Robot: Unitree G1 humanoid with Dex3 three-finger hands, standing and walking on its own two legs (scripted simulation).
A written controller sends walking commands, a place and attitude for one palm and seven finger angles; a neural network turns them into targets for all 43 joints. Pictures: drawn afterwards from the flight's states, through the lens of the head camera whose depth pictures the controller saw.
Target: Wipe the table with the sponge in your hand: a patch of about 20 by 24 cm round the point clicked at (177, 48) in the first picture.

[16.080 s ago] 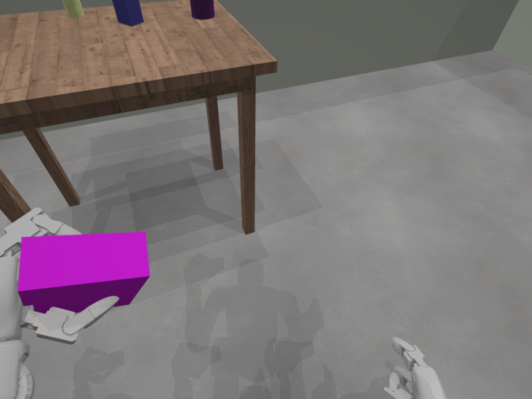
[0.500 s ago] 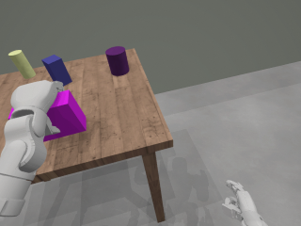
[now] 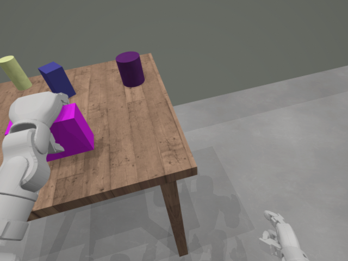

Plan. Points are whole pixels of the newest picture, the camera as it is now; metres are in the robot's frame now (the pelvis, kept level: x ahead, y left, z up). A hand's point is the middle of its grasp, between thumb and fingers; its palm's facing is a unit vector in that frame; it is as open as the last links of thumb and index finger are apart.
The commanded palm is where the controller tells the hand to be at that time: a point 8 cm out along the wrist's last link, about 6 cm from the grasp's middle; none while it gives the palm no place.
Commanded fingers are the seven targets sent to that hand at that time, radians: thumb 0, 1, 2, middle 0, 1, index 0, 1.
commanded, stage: move the sponge above the wiping area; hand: left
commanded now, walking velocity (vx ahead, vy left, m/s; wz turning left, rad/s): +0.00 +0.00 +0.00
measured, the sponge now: (58, 139) +0.31 +0.32 +0.15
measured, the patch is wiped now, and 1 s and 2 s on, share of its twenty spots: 0.00 0.00 0.00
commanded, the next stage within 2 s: none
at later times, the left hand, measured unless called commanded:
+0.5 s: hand (43, 127) +0.30 +0.32 +0.19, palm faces +0.06 +0.01 -1.00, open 9.5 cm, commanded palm +0.26 +0.32 +0.27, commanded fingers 0.00 0.10 1.30 -1.20 -1.60 -1.20 -1.60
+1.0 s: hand (39, 129) +0.29 +0.32 +0.20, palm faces +0.04 +0.02 -1.00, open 9.5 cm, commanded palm +0.25 +0.32 +0.28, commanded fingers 0.00 0.10 1.30 -1.20 -1.60 -1.20 -1.60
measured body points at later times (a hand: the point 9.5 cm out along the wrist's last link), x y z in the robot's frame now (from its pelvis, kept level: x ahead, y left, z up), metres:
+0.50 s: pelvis +0.01 +0.00 +0.00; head +0.00 -0.05 +0.45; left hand +0.29 +0.32 +0.25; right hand +0.25 -0.20 -0.09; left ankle +0.02 +0.11 -0.74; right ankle +0.00 -0.10 -0.74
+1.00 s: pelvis -0.01 +0.00 +0.00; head -0.02 -0.05 +0.45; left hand +0.28 +0.31 +0.25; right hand +0.23 -0.21 -0.10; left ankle +0.02 +0.11 -0.74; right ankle +0.00 -0.10 -0.74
